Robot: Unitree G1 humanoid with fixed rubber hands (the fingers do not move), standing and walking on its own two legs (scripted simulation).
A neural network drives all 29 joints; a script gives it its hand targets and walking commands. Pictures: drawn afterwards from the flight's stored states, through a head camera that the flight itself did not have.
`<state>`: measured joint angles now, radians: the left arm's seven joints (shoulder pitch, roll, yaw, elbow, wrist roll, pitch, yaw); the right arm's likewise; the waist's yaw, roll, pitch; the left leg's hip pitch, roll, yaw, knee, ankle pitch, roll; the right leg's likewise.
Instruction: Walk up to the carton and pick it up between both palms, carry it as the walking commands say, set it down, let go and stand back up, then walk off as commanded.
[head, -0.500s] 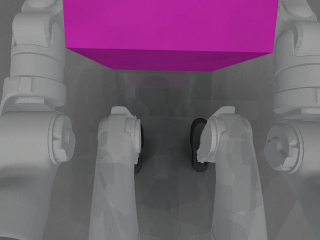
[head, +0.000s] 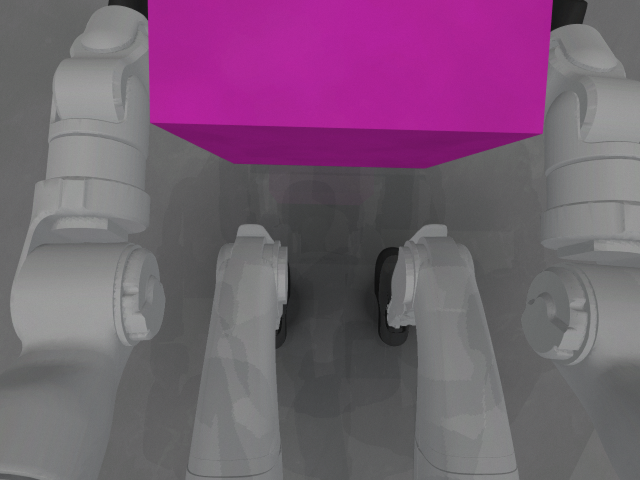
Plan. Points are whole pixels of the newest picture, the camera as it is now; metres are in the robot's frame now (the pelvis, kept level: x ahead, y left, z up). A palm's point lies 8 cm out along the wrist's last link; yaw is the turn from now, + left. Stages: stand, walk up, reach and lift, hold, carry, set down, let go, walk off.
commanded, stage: reach and lift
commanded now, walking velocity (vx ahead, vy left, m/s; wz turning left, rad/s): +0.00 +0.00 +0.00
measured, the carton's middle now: (338, 55) +0.54 +0.01 -0.13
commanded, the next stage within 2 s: none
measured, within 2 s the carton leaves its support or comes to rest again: neither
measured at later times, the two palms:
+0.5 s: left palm out of the picture +0.52 +0.19 +0.00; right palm (611, 18) +0.51 -0.18 +0.01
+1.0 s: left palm out of the picture +0.49 +0.19 +0.10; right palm out of the picture +0.48 -0.18 +0.10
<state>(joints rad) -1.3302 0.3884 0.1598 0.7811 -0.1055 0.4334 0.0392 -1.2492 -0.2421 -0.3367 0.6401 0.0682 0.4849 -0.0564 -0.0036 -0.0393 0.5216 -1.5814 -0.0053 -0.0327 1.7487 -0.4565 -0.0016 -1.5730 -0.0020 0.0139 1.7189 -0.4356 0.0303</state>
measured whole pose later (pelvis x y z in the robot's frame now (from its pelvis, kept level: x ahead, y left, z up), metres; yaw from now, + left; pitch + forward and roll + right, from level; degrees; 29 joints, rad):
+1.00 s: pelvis +0.02 +0.00 +0.12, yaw +1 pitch +11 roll -1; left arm -1.00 0.25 0.19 0.68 -0.03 0.46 0.03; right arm -0.91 -0.15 -0.35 0.55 0.01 0.50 0.00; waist 0.00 -0.03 0.33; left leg -1.14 -0.01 -0.03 1.32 -0.38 0.00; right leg -1.13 0.00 0.01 1.29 -0.36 0.03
